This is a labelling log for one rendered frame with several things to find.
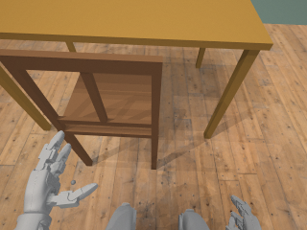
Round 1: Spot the table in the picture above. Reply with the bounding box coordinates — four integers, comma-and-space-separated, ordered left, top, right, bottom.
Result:
0, 0, 273, 139

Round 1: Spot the chair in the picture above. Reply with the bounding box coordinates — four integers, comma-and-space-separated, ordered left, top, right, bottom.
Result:
0, 49, 163, 170

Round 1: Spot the robot right hand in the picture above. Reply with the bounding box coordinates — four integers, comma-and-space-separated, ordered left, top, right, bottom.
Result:
225, 195, 262, 230

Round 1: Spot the robot left forearm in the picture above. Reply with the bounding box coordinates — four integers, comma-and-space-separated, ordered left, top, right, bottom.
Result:
14, 211, 52, 230

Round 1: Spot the robot left hand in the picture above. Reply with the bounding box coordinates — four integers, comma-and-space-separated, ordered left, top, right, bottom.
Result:
23, 130, 98, 215

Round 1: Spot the robot thigh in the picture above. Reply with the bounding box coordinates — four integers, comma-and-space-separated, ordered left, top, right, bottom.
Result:
177, 212, 210, 230
105, 205, 137, 230

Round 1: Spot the left robot thigh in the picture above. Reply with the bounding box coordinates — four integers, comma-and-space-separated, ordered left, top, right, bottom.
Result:
105, 205, 137, 230

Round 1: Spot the right robot thigh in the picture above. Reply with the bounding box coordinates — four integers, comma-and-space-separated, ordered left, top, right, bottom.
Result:
177, 212, 210, 230

